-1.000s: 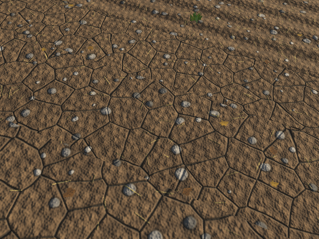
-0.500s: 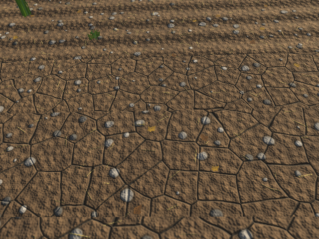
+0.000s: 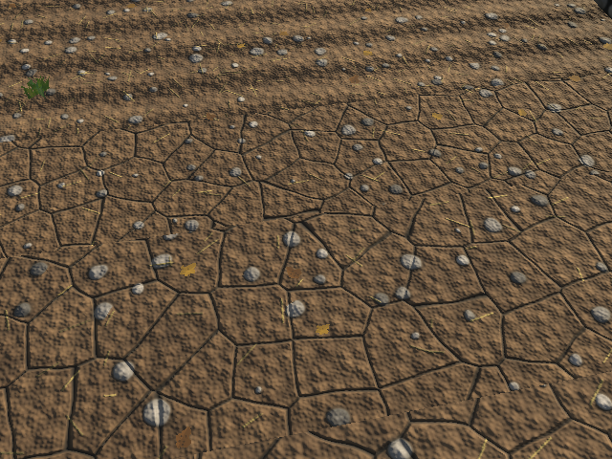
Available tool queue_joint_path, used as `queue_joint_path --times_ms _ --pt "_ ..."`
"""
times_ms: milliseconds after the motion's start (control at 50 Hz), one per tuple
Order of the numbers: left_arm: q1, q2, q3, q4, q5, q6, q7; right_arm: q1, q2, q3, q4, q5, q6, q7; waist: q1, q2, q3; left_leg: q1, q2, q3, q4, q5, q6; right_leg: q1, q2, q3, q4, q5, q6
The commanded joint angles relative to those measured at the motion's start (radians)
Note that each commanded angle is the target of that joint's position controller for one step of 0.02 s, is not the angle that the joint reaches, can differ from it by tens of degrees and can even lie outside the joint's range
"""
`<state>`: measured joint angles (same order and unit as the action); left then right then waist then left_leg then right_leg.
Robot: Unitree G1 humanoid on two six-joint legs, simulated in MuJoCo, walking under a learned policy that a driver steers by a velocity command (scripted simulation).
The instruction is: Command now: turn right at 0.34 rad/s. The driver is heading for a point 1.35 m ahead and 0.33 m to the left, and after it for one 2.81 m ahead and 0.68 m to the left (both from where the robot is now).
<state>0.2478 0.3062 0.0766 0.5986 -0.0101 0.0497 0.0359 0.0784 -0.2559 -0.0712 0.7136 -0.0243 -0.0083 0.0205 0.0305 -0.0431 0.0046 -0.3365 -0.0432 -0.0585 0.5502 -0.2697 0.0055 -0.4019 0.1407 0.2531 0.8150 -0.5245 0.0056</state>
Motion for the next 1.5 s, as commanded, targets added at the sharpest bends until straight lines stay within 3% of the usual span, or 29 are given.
queue_joint_path --times_ms 20,60,100,140,180,220,240,260,280,320,400,620,820,1100,1140,1160,1180,1220,1240,1280,1320,1340,1360,1380,1400,1420,1440,1460,1500 --pt "0.024 0.176 0.06 -0.059 -0.001 -0.02 0.008 0.006 -0.125 -0.027 -0.058 0.008 -0.007 0.0 -0.012 0.204 -0.089 0.235 0.358 -0.368 -0.176 0.414 0.267 -0.228 -0.046 -0.011 0.332 -0.074 0.068" --pt "0.035 0.11 0.043 -0.031 0.005 -0.004 0.006 -0.03 -0.098 -0.013 -0.054 0.019 0.005 -0.008 0.002 0.173 -0.063 0.197 0.281 -0.252 -0.168 0.414 0.219 -0.202 -0.075 -0.043 0.286 0.025 0.09" --pt "0.027 0.028 0.012 -0.021 0.002 -0.006 -0.008 -0.04 -0.092 -0.008 -0.041 0.013 0.016 -0.013 0.008 0.187 -0.071 0.137 0.205 -0.136 -0.174 0.424 0.189 -0.071 -0.11 -0.141 0.106 0.084 0.096" --pt "-0.027 -0.016 -0.01 -0.027 0.004 -0.015 -0.015 -0.002 -0.105 -0.01 -0.028 0.014 0.025 -0.016 -0.036 0.229 -0.083 0.135 0.189 -0.111 -0.174 0.42 0.19 0.036 -0.124 -0.202 -0.079 0.081 0.089" --pt "-0.011 0.017 0.001 -0.015 -0.002 -0.017 -0.017 0.028 -0.115 -0.007 -0.017 0.018 0.021 -0.01 -0.03 0.234 -0.087 0.136 0.208 -0.141 -0.167 0.369 0.191 0.131 -0.125 -0.21 -0.24 0.169 0.074" --pt "0.011 0.038 0.006 -0.004 0.016 -0.015 -0.017 0.057 -0.099 0.002 -0.007 0.027 0.008 -0.002 -0.011 0.188 -0.088 0.101 0.199 -0.143 -0.161 0.306 0.132 0.278 -0.134 -0.194 -0.422 0.373 0.042" --pt "0.017 0.076 0.01 -0.017 0.029 -0.014 -0.014 0.079 -0.087 0.008 -0.002 0.019 -0.003 0.005 -0.018 0.137 -0.11 0.058 0.18 -0.128 -0.143 0.224 0.071 0.366 -0.199 -0.121 -0.399 0.516 0.021" --pt "0.006 0.131 0.023 -0.014 0.031 -0.011 -0.014 0.125 -0.095 0.006 -0.001 0.007 -0.015 0.017 -0.068 0.033 -0.105 0.032 0.114 -0.067 -0.137 0.138 0.028 0.363 -0.227 -0.093 -0.314 0.57 -0.016" --pt "-0.004 0.097 0.023 -0.006 0.03 -0.012 -0.024 0.109 -0.088 0.01 0.004 0.006 -0.017 0.017 -0.047 -0.025 -0.095 0.078 0.084 -0.018 -0.126 0.054 -0.005 0.278 -0.212 -0.099 -0.315 0.427 -0.041" --pt "-0.024 0.046 0.006 -0.008 0.027 -0.017 -0.034 0.062 -0.086 0.009 -0.01 0.01 -0.007 0.016 -0.03 -0.021 -0.036 0.086 0.074 -0.001 -0.089 0.064 -0.02 0.211 -0.199 -0.096 -0.346 0.377 -0.041" --pt "-0.016 0.031 -0.001 0.0 0.02 -0.03 -0.033 0.1 -0.075 0.007 -0.013 0.015 0.005 0.011 -0.04 -0.026 -0.016 0.108 0.078 0.002 -0.064 0.142 -0.014 0.187 -0.188 -0.096 -0.341 0.427 -0.032" --pt "-0.025 0.015 -0.004 0.024 0.016 -0.038 -0.038 0.127 -0.081 -0.007 -0.016 0.023 0.012 0.0 -0.044 0.04 -0.024 0.15 0.085 0.005 -0.049 0.208 -0.037 0.213 -0.177 -0.099 -0.325 0.547 -0.041" --pt "-0.025 0.001 -0.002 0.079 0.012 -0.049 -0.042 0.153 -0.08 -0.015 -0.023 0.023 0.026 -0.02 -0.047 0.032 -0.02 0.167 0.089 0.005 -0.051 0.207 -0.044 0.218 -0.168 -0.115 -0.33 0.555 -0.039" --pt "-0.013 -0.009 -0.002 0.194 0.008 -0.057 -0.032 0.212 -0.066 -0.02 0.001 0.021 0.031 -0.046 -0.049 0.039 0.013 0.168 0.086 0.01 -0.073 0.188 -0.051 0.214 -0.158 -0.133 -0.345 0.505 -0.03" --pt "0.007 0.003 0.003 0.22 0.003 -0.051 -0.024 0.236 -0.062 -0.023 0.015 0.025 0.035 -0.053 -0.046 0.018 0.003 0.152 0.048 0.053 -0.039 -0.005 -0.045 0.211 -0.143 -0.136 -0.356 0.279 -0.049" --pt "0.017 0.022 0.01 0.226 -0.005 -0.049 -0.02 0.234 -0.06 -0.024 0.013 0.033 0.034 -0.058 -0.037 -0.004 0.02 0.108 0.021 0.079 0.009 -0.152 -0.032 0.191 -0.148 -0.115 -0.367 0.068 -0.078" --pt "0.039 0.038 0.014 0.23 -0.01 -0.051 -0.019 0.22 -0.05 -0.02 0.004 0.04 0.028 -0.061 -0.019 -0.034 0.06 0.033 0.007 0.09 0.065 -0.247 -0.019 0.162 -0.185 -0.046 -0.41 -0.149 -0.116" --pt "0.094 0.091 0.024 0.242 -0.016 -0.071 -0.021 0.174 -0.024 -0.009 -0.032 0.064 -0.008 -0.062 0.01 -0.139 0.146 -0.141 0.002 0.096 0.231 -0.259 0.003 0.143 -0.344 0.227 -0.548 -0.402 -0.229" --pt "0.101 0.106 0.026 0.243 -0.019 -0.083 -0.019 0.138 -0.031 -0.008 -0.051 0.076 -0.031 -0.058 0.022 -0.158 0.199 -0.212 0.03 0.049 0.293 -0.276 0.026 0.118 -0.406 0.339 -0.587 -0.381 -0.276" --pt "0.095 0.091 0.02 0.247 -0.014 -0.108 -0.013 0.128 -0.042 -0.011 -0.066 0.074 -0.069 -0.044 0.017 -0.178 0.202 -0.318 0.085 -0.014 0.324 -0.343 0.065 0.181 -0.453 0.374 -0.557 -0.196 -0.297" --pt "0.033 0.084 0.018 0.238 -0.023 -0.097 -0.013 0.212 -0.044 -0.014 -0.033 0.064 -0.085 -0.019 -0.032 -0.13 0.121 -0.133 0.086 0.025 0.127 -0.238 0.088 0.144 -0.39 0.207 -0.495 -0.081 -0.23" --pt "-0.032 0.076 0.015 0.231 -0.023 -0.083 -0.014 0.341 -0.032 -0.02 0.032 0.057 -0.086 -0.011 -0.099 -0.101 0.064 0.15 0.027 0.104 0.003 -0.044 0.081 0.002 -0.314 0.069 -0.435 -0.019 -0.18" --pt "-0.034 0.041 0.007 0.233 -0.006 -0.079 -0.013 0.464 -0.049 -0.036 0.094 0.042 -0.078 -0.01 -0.135 -0.04 0.017 0.355 -0.009 0.109 0.028 0.029 0.053 -0.118 -0.234 -0.045 -0.31 0.031 -0.13" --pt "-0.06 -0.02 -0.012 0.209 -0.009 -0.092 -0.016 0.58 -0.145 -0.063 0.099 0.036 -0.081 -0.014 -0.178 0.219 -0.004 0.454 0.193 -0.268 -0.159 -0.174 0.131 -0.262 -0.11 -0.202 0.073 0.132 -0.05" --pt "-0.086 -0.004 -0.008 0.163 -0.022 -0.119 -0.013 0.615 -0.208 -0.065 0.082 0.021 -0.088 0.0 -0.168 0.389 0.0 0.468 0.419 -0.763 -0.372 -0.258 0.276 -0.429 -0.052 -0.16 0.321 -0.047 -0.034" --pt "-0.071 0.044 0.005 0.172 -0.036 -0.136 -0.017 0.496 -0.149 -0.039 0.054 0.019 -0.097 0.001 -0.104 0.253 0.094 0.405 0.444 -0.747 -0.378 -0.273 0.289 -0.502 -0.124 -0.107 0.421 -0.005 -0.054" --pt "-0.049 0.045 0.006 0.192 -0.037 -0.142 -0.021 0.443 -0.111 -0.027 0.043 0.033 -0.098 0.0 -0.076 0.174 0.126 0.383 0.4 -0.593 -0.35 -0.208 0.251 -0.514 -0.175 -0.118 0.432 0.102 -0.067" --pt "-0.032 0.034 0.004 0.211 -0.027 -0.144 -0.021 0.402 -0.111 -0.024 0.035 0.032 -0.096 0.0 -0.061 0.117 0.108 0.365 0.349 -0.465 -0.34 -0.105 0.217 -0.491 -0.208 -0.139 0.391 0.209 -0.071" --pt "-0.027 0.038 0.011 0.23 -0.008 -0.136 -0.035 0.389 -0.068 -0.004 0.049 0.026 -0.081 -0.004 -0.052 0.153 0.071 0.344 0.263 -0.252 -0.326 0.254 0.157 -0.405 -0.244 -0.174 0.281 0.33 -0.058"
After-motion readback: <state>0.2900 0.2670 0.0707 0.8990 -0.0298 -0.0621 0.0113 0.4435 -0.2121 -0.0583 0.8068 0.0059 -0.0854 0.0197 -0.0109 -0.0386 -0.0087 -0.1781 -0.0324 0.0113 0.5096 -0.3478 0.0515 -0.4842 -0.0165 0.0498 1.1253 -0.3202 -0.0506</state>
